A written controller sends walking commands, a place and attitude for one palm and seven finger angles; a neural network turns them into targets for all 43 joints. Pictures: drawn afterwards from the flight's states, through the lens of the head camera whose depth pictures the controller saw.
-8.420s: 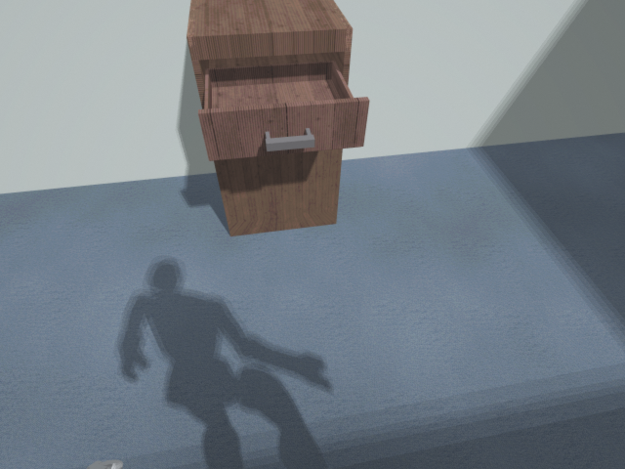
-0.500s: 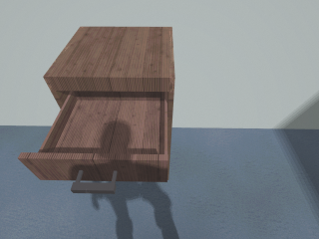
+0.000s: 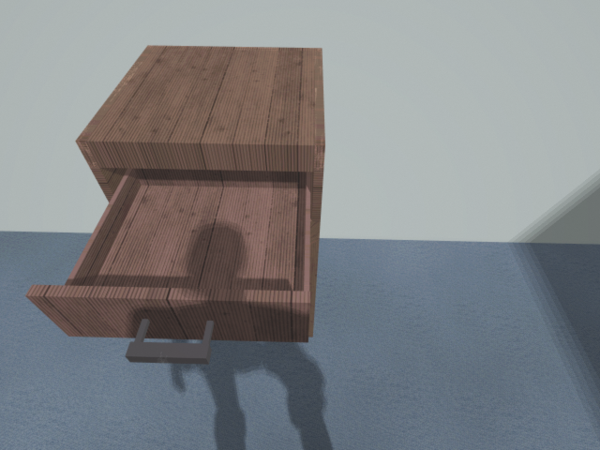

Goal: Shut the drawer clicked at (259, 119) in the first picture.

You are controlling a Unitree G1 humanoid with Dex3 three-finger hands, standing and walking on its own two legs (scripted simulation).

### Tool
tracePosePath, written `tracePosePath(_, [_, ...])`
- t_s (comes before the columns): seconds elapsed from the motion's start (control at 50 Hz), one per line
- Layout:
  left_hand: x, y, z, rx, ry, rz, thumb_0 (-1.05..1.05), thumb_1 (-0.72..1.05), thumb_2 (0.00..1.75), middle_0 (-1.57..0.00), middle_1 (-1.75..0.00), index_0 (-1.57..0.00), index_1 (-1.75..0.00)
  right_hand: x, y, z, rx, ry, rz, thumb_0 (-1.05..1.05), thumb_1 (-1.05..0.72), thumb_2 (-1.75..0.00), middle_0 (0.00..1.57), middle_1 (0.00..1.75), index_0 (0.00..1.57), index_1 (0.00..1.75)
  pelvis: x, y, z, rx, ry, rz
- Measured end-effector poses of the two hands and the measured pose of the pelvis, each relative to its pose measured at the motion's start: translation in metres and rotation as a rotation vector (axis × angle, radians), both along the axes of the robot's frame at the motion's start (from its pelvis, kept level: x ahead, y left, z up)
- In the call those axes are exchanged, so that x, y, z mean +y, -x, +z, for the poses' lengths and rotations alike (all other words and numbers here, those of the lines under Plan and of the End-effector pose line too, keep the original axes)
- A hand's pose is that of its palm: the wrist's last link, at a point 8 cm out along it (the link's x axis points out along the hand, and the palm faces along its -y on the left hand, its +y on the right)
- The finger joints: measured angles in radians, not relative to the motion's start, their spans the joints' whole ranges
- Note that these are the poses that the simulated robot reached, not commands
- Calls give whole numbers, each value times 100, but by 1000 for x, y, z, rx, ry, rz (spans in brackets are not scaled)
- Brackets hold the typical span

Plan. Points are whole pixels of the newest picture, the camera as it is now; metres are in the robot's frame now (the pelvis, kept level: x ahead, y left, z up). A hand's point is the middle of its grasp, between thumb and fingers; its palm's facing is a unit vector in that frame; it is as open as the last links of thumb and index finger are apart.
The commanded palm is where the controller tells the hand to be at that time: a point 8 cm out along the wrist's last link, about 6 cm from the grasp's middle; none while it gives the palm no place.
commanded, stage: look again from close up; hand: left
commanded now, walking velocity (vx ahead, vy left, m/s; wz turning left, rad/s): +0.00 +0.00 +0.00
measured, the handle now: (173, 339) +0.29 +0.22 -0.08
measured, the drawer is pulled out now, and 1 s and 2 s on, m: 0.30 0.29 0.29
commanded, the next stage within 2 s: raise the hand and make a fist in 0.32 s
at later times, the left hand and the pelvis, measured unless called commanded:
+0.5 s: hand out of the picture +0.06 +0.20 -0.14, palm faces +0.19 -0.96 -0.23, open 7.2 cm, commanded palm +0.09 +0.23 -0.07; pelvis +0.00 +0.00 +0.00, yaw +1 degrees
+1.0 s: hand out of the picture +0.12 +0.18 -0.04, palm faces +0.06 -1.00 -0.05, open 5.1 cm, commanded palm +0.09 +0.23 -0.03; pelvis -0.03 -0.01 -0.10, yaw +8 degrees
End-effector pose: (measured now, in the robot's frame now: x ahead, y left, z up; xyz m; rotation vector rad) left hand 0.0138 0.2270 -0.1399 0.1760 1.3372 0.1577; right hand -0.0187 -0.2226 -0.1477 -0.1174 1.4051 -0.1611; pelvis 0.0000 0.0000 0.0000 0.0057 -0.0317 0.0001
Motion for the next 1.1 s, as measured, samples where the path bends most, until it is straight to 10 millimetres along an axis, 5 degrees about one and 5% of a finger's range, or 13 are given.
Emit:
tracePosePath(0.28, [-5, 15, -4, 41, 20, 11, 1, 91, 90, -20, -30, -20, -30, 8, 12, 0, 31, -10, -14, 0, -91, -90, 20, 30, 20, 30, 1, 0, 0, 3, 2, -2])
tracePosePath(0.46, [-1, 7, 0, -5, 11, 62, 2, 92, 90, -20, -30, -20, -30, 12, 7, 1, -3, -9, -17, 0, -91, -90, 20, 30, 20, 30, 2, 1, -2, 5, 5, 1])
tracePosePath(0.58, [22, -102, 103, -802, -67, 125, 3, 94, 90, -24, -34, -23, -34, -6, -76, 19, -469, 61, 77, 1, -91, -89, 20, 30, 20, 30, 3, 6, -12, 48, 2, 96])
tracePosePath(0.64, [12, -132, 133, -1104, 0, 67, 2, 93, 90, -26, -38, -27, -38, -15, -133, 36, -701, 74, 156, 1, -91, -90, 20, 30, 20, 30, 2, 12, -25, 106, 1, 100])
tracePosePath(0.76, [-4, -95, 103, -1278, 134, -112, 1, 91, 90, -31, -47, -37, -49, -16, -231, 71, -1041, 114, 349, 1, -91, -90, 20, 30, 20, 30, -3, 20, -68, 206, 7, 104])
tracePosePath(0.86, [-3, -71, 87, -1277, 130, -101, 1, 90, 90, -44, -58, -47, -60, 8, -273, 68, -1134, 89, 436, 1, -91, -90, 20, 30, 20, 30, -7, 24, -96, 239, 34, 129])
tracePosePath(0.96, [2, -78, 97, -1295, 88, -96, 2, 90, 90, -56, -70, -57, -70, 41, -268, 37, -1056, -15, 449, 1, -91, -90, 20, 30, 20, 30, -11, 26, -104, 246, 63, 149])
tracePosePath(1.1, [0, -99, 113, -1234, 136, -171, 2, 90, 90, -71, -85, -71, -85, 53, -212, -4, -840, -103, 329, 1, -90, -89, 21, 30, 21, 30, -11, 27, -95, 258, 63, 141])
